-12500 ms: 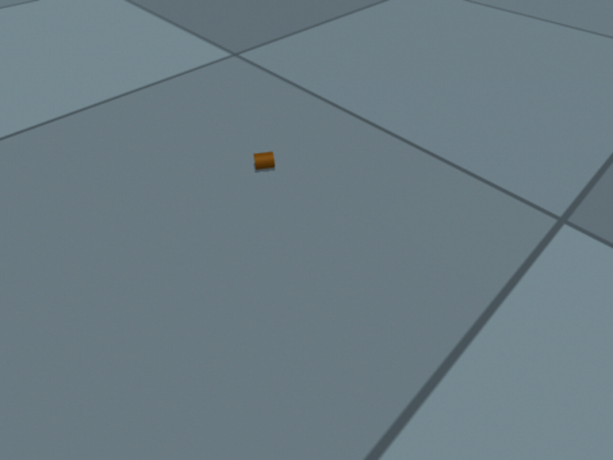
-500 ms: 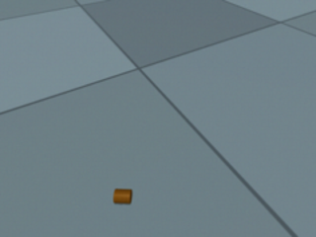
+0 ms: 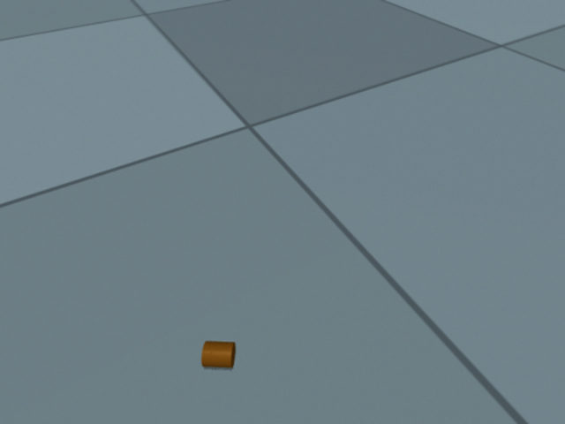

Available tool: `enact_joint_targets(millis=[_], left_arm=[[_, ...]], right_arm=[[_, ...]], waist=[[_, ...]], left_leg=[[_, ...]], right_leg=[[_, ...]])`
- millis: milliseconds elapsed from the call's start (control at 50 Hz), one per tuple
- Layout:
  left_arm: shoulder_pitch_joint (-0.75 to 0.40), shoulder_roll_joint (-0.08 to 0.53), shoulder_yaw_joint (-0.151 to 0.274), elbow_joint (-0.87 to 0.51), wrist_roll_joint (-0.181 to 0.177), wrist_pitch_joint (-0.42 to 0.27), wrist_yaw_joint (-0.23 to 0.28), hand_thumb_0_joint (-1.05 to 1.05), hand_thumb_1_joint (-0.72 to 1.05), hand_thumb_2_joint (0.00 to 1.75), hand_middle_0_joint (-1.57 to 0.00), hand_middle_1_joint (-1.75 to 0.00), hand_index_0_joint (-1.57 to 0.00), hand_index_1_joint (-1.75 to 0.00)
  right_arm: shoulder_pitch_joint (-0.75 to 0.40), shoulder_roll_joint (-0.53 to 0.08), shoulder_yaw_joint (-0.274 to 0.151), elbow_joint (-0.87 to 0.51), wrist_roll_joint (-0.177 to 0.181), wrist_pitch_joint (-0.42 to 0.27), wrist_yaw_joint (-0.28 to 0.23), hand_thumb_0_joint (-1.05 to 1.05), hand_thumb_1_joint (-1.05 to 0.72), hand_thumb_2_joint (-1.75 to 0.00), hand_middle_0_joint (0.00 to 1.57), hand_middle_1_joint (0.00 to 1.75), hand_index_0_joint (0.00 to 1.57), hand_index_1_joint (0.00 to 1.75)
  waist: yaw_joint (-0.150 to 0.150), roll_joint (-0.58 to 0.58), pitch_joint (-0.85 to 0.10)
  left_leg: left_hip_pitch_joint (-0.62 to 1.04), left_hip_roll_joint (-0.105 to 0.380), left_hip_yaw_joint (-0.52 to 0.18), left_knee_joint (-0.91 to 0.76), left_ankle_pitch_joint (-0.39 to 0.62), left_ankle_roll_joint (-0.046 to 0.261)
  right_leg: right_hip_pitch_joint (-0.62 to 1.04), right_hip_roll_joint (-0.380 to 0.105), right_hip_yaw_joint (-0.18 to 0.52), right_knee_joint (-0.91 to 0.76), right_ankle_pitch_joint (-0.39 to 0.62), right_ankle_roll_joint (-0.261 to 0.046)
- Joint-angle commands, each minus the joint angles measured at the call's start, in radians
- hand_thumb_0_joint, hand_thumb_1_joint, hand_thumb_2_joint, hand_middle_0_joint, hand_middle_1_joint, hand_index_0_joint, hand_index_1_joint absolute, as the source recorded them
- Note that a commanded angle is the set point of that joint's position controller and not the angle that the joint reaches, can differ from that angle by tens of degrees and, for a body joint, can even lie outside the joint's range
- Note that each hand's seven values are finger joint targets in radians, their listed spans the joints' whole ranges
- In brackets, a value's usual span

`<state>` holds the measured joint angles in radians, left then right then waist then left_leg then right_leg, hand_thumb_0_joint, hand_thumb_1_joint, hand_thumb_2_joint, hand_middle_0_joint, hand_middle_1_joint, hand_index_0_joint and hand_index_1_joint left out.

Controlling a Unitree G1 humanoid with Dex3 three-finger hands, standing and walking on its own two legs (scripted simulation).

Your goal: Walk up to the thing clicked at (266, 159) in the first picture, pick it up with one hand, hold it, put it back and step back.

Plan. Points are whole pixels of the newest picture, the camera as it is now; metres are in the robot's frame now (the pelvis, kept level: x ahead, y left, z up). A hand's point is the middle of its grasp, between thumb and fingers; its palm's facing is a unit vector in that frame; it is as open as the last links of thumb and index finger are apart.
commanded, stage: walk up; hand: left
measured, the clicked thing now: (219, 354) +0.50 +0.26 -0.74
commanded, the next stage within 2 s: none
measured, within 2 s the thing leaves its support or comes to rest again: neither
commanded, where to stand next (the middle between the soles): +0.11 +0.02 m, yaw +0 degrees
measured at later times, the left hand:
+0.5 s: hand out of the picture +0.17 +0.28 -0.17, palm faces -0.03 -0.92 -0.39, open 7.3 cm
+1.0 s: hand (134, 391) +0.22 +0.28 -0.17, palm faces -0.01 -0.93 -0.36, open 7.3 cm
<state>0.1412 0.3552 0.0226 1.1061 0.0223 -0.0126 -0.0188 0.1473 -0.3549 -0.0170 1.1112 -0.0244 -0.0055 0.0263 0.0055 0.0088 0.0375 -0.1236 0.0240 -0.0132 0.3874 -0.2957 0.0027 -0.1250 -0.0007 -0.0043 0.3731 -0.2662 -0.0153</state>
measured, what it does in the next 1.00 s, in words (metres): walks ahead: right foot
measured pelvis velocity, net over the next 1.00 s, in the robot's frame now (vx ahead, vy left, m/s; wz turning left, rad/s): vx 0.10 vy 0.02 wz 0.01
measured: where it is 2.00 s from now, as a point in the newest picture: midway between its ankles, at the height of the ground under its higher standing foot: outside the picture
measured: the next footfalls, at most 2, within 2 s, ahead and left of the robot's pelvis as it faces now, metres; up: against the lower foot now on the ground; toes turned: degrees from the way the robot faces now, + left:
right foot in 0.48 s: +0.20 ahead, -0.11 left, +0.00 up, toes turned -1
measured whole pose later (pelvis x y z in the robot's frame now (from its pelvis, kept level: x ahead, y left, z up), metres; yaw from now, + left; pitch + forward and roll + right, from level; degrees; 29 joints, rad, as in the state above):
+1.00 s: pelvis +0.10 +0.02 -0.02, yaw +1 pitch -2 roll +0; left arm 0.04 0.39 0.03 1.01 0.00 0.04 -0.01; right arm 0.13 -0.38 -0.04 0.99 0.00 0.01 -0.01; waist -0.01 -0.02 0.14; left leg -0.19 0.01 -0.02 0.57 -0.34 -0.02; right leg -0.31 -0.02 -0.02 0.56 -0.21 0.00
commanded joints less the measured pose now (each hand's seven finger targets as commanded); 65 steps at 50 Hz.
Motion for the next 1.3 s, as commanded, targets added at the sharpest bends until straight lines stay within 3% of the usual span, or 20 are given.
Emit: enact_joint_targets(millis=[0,60,120,140,160,180,240,340,400,440,480,500,560,640,700,720,780,820,1000,1280], left_arm=[[0.07,0.265,0.088,-0.091,0.012,-0.022,0.002,0.0,0.9,0.9,-0.2,-0.3,-0.2,-0.3],[0.087,0.297,0.106,-0.13,0.013,-0.032,0.004,0.0,0.9,0.9,-0.2,-0.3,-0.2,-0.3],[-0.068,0.263,0.088,-0.204,0.01,-0.013,-0.007,0.0,0.9,0.9,-0.2,-0.3,-0.2,-0.3],[-0.067,0.189,0.064,-0.223,-0.001,-0.005,-0.008,0.0,0.9,0.9,-0.2,-0.3,-0.2,-0.3],[-0.058,0.126,0.045,-0.232,-0.011,-0.005,-0.005,0.0,0.9,0.9,-0.2,-0.3,-0.2,-0.3],[-0.021,0.205,0.069,-0.218,0.0,-0.007,0.009,0.0,0.9,0.9,-0.2,-0.3,-0.2,-0.3],[0.066,0.215,0.07,-0.197,-0.016,-0.015,0.011,0.0,0.9,0.9,-0.2,-0.3,-0.2,-0.3],[0.05,0.179,0.058,-0.217,-0.013,-0.009,0.007,0.0,0.9,0.9,-0.2,-0.3,-0.2,-0.3],[0.062,0.172,0.062,-0.191,-0.008,-0.004,0.019,0.0,0.9,0.9,-0.2,-0.3,-0.2,-0.3],[0.115,0.227,0.074,-0.172,-0.006,-0.012,0.029,0.0,0.9,0.9,-0.2,-0.3,-0.2,-0.3],[0.068,0.291,0.076,-0.199,-0.02,-0.019,0.033,0.0,0.9,0.9,-0.2,-0.3,-0.2,-0.3],[0.005,0.289,0.073,-0.216,-0.011,-0.018,0.035,0.0,0.9,0.9,-0.2,-0.3,-0.2,-0.3],[-0.074,0.249,0.059,-0.231,-0.003,-0.005,0.04,0.0,0.9,0.9,-0.2,-0.3,-0.2,-0.3],[-0.102,0.246,0.064,-0.22,-0.016,0.009,0.032,0.0,0.9,0.9,-0.2,-0.3,-0.2,-0.3],[-0.111,0.202,0.059,-0.214,-0.037,0.03,0.023,0.0,0.9,0.9,-0.2,-0.3,-0.2,-0.3],[-0.114,0.214,0.069,-0.197,-0.027,0.034,0.023,0.0,0.9,0.9,-0.2,-0.3,-0.2,-0.3],[-0.114,0.21,0.066,-0.19,-0.025,0.022,0.015,0.0,0.9,0.9,-0.2,-0.3,-0.2,-0.3],[-0.129,0.222,0.061,-0.192,-0.024,0.018,0.013,0.0,0.9,0.9,-0.2,-0.3,-0.2,-0.3],[-0.136,0.24,0.055,-0.166,-0.017,0.022,0.009,0.0,0.9,0.9,-0.2,-0.3,-0.2,-0.3],[-0.101,0.217,0.059,-0.123,-0.013,0.016,0.002,0.0,0.9,0.9,-0.2,-0.3,-0.2,-0.3]], right_arm=[[-0.049,-0.198,-0.058,-0.129,-0.02,-0.026,-0.004,0.0,-0.9,-0.9,0.2,0.3,0.2,0.3],[-0.027,-0.206,-0.07,-0.168,-0.017,-0.04,-0.006,0.0,-0.9,-0.9,0.2,0.3,0.2,0.3],[0.16,-0.181,-0.085,-0.123,-0.016,-0.05,-0.004,0.0,-0.9,-0.9,0.2,0.3,0.2,0.3],[0.194,-0.22,-0.102,-0.115,-0.027,-0.056,-0.013,0.0,-0.9,-0.9,0.2,0.3,0.2,0.3],[0.218,-0.321,-0.13,-0.123,-0.038,-0.063,-0.021,0.0,-0.9,-0.9,0.2,0.3,0.2,0.3],[0.184,-0.375,-0.139,-0.158,-0.026,-0.064,-0.021,0.0,-0.9,-0.9,0.2,0.3,0.2,0.3],[0.145,-0.277,-0.108,-0.199,-0.008,-0.07,-0.031,0.0,-0.9,-0.9,0.2,0.3,0.2,0.3],[0.113,-0.249,-0.092,-0.246,0.001,-0.051,-0.044,0.0,-0.9,-0.9,0.2,0.3,0.2,0.3],[0.083,-0.246,-0.085,-0.26,0.022,-0.027,-0.047,0.0,-0.9,-0.9,0.2,0.3,0.2,0.3],[0.071,-0.203,-0.066,-0.273,0.046,-0.02,-0.047,0.0,-0.9,-0.9,0.2,0.3,0.2,0.3],[0.147,-0.172,-0.057,-0.248,0.051,0.008,-0.054,0.0,-0.9,-0.9,0.2,0.3,0.2,0.3],[0.154,-0.193,-0.065,-0.229,0.037,0.02,-0.061,0.0,-0.9,-0.9,0.2,0.3,0.2,0.3],[0.161,-0.207,-0.059,-0.183,0.04,0.018,-0.051,0.0,-0.9,-0.9,0.2,0.3,0.2,0.3],[0.175,-0.192,-0.057,-0.133,0.016,-0.005,-0.048,0.0,-0.9,-0.9,0.2,0.3,0.2,0.3],[0.015,-0.323,-0.087,-0.172,0.009,-0.023,-0.051,0.0,-0.9,-0.9,0.2,0.3,0.2,0.3],[-0.024,-0.32,-0.085,-0.18,0.014,-0.026,-0.047,0.0,-0.9,-0.9,0.2,0.3,0.2,0.3],[-0.013,-0.267,-0.074,-0.183,0.017,-0.028,-0.048,0.0,-0.9,-0.9,0.2,0.3,0.2,0.3],[0.005,-0.253,-0.073,-0.18,0.023,-0.021,-0.05,0.0,-0.9,-0.9,0.2,0.3,0.2,0.3],[-0.01,-0.236,-0.062,-0.175,0.025,-0.004,-0.045,0.0,-0.9,-0.9,0.2,0.3,0.2,0.3],[-0.056,-0.25,-0.053,-0.142,0.017,-0.015,-0.031,0.0,-0.9,-0.9,0.2,0.3,0.2,0.3]], waist=[[0.051,-0.09,0.111],[0.049,-0.131,0.031],[-0.063,-0.141,0.021],[-0.084,0.008,0.025],[-0.09,0.235,0.04],[-0.07,0.162,0.077],[-0.015,0.101,0.057],[-0.019,0.146,0.011],[-0.008,0.129,-0.025],[0.04,0.004,-0.084],[0.028,-0.168,-0.145],[0.003,-0.15,-0.078],[-0.018,-0.192,-0.023],[-0.035,-0.171,-0.1],[0.009,0.054,-0.009],[0.008,0.076,0.007],[0.005,0.088,-0.062],[-0.008,0.078,-0.092],[-0.012,-0.036,-0.104],[0.006,0.003,-0.081]], left_leg=[[-0.306,0.001,-0.015,0.085,-0.194,0.046],[-0.325,0.03,-0.021,0.263,-0.174,0.03],[0.019,0.019,0.006,0.011,-0.042,0.04],[0.149,0.049,-0.097,-0.119,-0.06,0.049],[0.217,0.258,-0.433,-0.234,-0.136,0.11],[0.132,0.365,-0.523,-0.226,-0.134,0.215],[0.171,0.276,-0.273,-0.106,0.389,0.204],[0.105,0.198,-0.047,0.021,0.728,0.163],[-0.02,0.15,-0.022,0.137,0.674,0.119],[-0.118,0.082,0.002,0.271,0.507,0.054],[-0.107,-0.051,-0.033,0.548,-0.318,0.022],[-0.092,-0.021,-0.083,0.575,-0.405,0.022],[-0.153,0.004,-0.061,0.46,-0.301,0.008],[-0.041,-0.009,-0.001,0.076,-0.018,-0.009],[-0.148,0.196,-0.261,-0.034,0.229,0.092],[-0.19,0.219,-0.258,-0.005,0.278,0.138],[-0.096,0.142,-0.133,0.065,0.405,0.08],[-0.096,0.093,-0.086,0.092,0.396,0.049],[-0.089,0.056,-0.082,0.096,0.103,0.046],[-0.097,0.095,-0.126,-0.039,0.088,0.046]], right_leg=[[0.038,-0.175,0.276,-0.146,-0.392,-0.125],[0.109,-0.301,0.363,-0.186,-0.127,-0.209],[-0.159,-0.203,0.184,-0.038,-0.185,-0.132],[-0.291,-0.089,0.064,0.139,-0.134,-0.07],[-0.476,0.068,-0.025,0.391,-0.226,-0.014],[-0.479,0.025,0.073,0.499,-0.298,-0.02],[-0.425,-0.012,0.126,0.557,-0.228,-0.024],[-0.235,-0.028,0.0,0.298,-0.056,-0.004],[-0.057,0.009,-0.045,0.174,0.093,-0.024],[0.117,-0.065,0.033,0.086,0.442,-0.064],[0.008,-0.375,0.411,-0.019,0.482,-0.258],[-0.109,-0.374,0.424,-0.026,0.33,-0.272],[-0.115,-0.27,0.269,-0.026,0.177,-0.197],[-0.073,-0.22,0.16,0.11,0.357,-0.144],[-0.141,-0.047,0.034,0.212,0.092,-0.021],[-0.08,-0.033,0.026,0.257,0.006,-0.019],[-0.056,-0.068,0.033,0.194,0.267,-0.043],[-0.023,-0.094,0.048,0.191,0.399,-0.061],[-0.058,-0.161,0.135,0.094,0.25,-0.097],[-0.032,-0.115,0.092,0.039,0.136,-0.038]])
